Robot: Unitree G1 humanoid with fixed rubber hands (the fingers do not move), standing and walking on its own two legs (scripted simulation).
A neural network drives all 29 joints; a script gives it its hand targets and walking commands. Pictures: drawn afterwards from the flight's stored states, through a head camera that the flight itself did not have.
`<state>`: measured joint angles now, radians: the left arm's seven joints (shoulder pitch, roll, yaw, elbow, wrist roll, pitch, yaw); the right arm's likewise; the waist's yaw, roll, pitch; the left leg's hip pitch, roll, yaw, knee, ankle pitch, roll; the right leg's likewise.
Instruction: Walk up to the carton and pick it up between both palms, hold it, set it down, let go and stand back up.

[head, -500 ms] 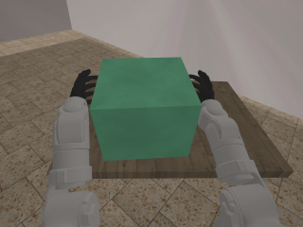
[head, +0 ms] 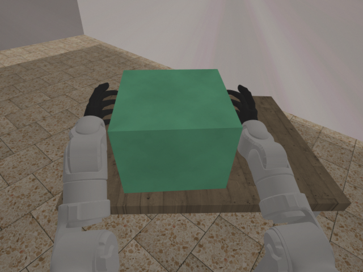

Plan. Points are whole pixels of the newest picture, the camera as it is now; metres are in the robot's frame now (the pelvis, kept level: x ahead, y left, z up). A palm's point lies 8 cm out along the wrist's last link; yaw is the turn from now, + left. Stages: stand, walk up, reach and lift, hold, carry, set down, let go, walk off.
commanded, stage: hold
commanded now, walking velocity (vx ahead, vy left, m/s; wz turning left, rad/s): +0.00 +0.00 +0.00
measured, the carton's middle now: (173, 127) +0.39 -0.01 +0.18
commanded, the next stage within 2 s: none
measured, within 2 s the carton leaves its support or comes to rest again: neither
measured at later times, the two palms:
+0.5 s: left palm (94, 120) +0.36 +0.15 +0.21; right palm (245, 121) +0.36 -0.17 +0.21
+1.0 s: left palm (94, 120) +0.36 +0.15 +0.22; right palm (246, 121) +0.36 -0.17 +0.21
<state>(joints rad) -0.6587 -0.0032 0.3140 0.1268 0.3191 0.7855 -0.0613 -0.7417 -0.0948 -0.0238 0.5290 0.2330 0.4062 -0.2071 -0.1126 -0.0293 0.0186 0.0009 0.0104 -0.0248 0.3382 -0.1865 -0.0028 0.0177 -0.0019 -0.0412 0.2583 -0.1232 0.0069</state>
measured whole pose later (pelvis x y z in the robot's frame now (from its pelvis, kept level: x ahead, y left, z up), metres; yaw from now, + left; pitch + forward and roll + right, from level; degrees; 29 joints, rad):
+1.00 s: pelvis +0.00 +0.00 +0.00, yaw +0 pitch -8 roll -1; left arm -0.66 0.00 0.32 0.14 0.32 0.78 -0.06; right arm -0.75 -0.09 -0.04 0.54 0.22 0.40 -0.20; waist -0.11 -0.03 0.01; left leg -0.01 0.01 -0.03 0.34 -0.18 0.00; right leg 0.01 0.00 -0.04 0.26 -0.12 0.01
